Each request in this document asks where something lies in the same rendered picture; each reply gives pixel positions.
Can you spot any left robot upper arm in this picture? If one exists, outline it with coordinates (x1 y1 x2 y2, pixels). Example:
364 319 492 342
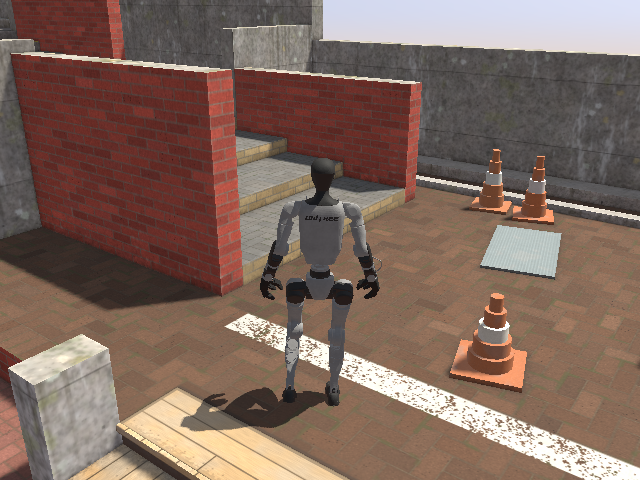
273 201 301 256

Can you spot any robot right hand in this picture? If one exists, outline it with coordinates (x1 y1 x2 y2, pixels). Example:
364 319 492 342
356 277 380 299

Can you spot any right robot thigh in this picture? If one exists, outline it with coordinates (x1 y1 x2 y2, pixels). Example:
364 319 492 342
328 279 354 346

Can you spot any right robot shin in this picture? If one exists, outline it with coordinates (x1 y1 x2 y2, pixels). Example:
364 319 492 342
329 329 345 393

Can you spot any robot left hand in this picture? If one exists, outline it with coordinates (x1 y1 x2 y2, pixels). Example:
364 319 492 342
260 278 283 300

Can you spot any left robot forearm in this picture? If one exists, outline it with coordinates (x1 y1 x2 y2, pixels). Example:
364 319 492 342
262 240 283 282

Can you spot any right robot forearm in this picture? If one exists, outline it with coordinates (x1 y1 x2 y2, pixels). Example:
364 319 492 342
358 242 377 282

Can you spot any right robot upper arm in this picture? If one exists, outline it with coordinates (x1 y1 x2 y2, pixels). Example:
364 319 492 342
343 202 369 257

